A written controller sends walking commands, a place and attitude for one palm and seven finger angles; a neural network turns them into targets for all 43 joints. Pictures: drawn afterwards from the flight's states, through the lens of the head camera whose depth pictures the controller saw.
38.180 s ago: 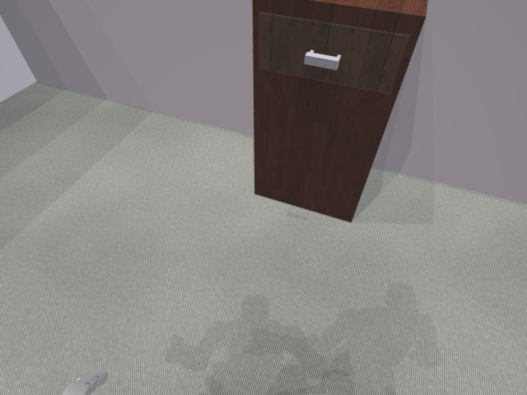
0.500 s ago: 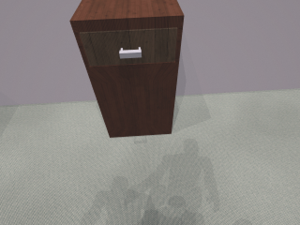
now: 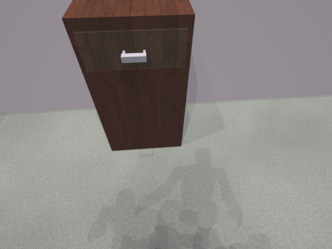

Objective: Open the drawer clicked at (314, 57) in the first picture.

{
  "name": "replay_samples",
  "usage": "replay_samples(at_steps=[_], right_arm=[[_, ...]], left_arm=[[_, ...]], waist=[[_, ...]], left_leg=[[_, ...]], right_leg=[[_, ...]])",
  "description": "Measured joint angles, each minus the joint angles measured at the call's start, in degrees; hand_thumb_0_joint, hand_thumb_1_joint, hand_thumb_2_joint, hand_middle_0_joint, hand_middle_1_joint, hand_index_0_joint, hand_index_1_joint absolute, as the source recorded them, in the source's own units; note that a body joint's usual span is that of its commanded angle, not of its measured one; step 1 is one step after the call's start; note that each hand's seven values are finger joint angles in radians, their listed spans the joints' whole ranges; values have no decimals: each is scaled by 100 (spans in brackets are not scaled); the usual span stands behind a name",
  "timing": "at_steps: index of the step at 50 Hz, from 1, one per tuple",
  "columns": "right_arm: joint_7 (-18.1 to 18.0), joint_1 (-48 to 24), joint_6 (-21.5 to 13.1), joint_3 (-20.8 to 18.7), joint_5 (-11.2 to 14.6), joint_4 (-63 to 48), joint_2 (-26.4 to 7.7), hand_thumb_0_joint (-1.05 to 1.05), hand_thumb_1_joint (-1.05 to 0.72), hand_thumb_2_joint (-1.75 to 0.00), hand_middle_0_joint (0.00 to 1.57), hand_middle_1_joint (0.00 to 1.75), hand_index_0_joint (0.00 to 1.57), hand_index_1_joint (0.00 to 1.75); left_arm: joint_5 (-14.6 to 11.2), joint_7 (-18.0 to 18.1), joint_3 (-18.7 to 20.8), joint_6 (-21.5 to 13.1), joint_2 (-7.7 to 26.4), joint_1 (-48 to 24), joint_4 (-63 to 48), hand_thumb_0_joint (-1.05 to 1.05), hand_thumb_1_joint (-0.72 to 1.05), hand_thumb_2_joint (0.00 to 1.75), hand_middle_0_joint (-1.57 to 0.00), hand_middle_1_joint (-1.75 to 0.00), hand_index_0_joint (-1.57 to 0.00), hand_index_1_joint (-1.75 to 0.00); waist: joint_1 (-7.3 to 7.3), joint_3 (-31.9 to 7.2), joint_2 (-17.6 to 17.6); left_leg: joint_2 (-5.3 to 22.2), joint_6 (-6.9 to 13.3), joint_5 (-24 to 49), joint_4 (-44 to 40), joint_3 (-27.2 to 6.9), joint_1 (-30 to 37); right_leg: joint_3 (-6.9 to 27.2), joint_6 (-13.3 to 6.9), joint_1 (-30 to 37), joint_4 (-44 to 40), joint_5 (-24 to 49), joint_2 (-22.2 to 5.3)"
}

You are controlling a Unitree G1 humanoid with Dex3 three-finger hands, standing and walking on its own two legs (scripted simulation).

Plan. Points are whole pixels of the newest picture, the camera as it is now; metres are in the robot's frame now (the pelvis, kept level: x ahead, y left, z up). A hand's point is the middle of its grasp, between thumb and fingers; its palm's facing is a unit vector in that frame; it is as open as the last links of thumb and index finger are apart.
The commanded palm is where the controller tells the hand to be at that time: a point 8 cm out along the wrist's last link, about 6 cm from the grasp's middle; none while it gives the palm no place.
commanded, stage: look to check the result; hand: left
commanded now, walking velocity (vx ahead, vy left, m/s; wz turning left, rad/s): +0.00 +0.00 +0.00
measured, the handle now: (134, 55) +0.85 +0.17 +0.00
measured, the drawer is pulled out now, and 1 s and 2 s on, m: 0.00 0.00 0.00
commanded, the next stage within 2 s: turn to face it in 0.34 s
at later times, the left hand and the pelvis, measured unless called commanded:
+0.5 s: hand out of the picture +0.09 +0.22 -0.16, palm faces -0.02 -0.94 -0.33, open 7.4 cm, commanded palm none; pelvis +0.02 -0.02 +0.00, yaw +0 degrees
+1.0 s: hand out of the picture +0.05 +0.18 -0.20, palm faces +0.05 -0.98 -0.20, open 7.4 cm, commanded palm none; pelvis +0.07 -0.01 -0.02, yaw +2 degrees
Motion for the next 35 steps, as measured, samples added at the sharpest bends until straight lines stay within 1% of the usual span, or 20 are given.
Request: replay_samples(at_steps=[12,20,27,35], right_arm=[[1,-170,24,32,9,-48,51,0,-91,-90,20,30,21,30],[0,-246,36,31,8,-75,42,0,-91,-90,20,30,21,30],[-12,-227,44,25,11,-77,-1,0,-91,-90,20,30,21,30],[-36,-138,114,4,11,-117,21,0,-91,-90,20,30,21,30]], left_arm=[[-9,34,16,-16,76,57,45,1,91,90,-21,-30,-20,-30],[-10,43,16,-31,67,43,23,1,91,90,-21,-30,-20,-30],[-10,42,11,-32,37,16,1,1,91,90,-21,-30,-20,-30],[-23,92,40,12,-2,-58,-124,1,91,90,-21,-30,-20,-30]], waist=[[65,4,100],[80,9,97],[56,-2,66],[7,35,23]], left_leg=[[54,-75,-66,-67,-43,120],[92,-118,-104,-93,-55,177],[113,-147,-141,-99,-67,213],[81,-165,-243,123,-199,101]], right_leg=[[-40,-58,138,-86,-76,63],[-50,-92,202,-124,-115,104],[-61,-112,243,-133,-157,126],[-190,-117,180,106,-324,80]])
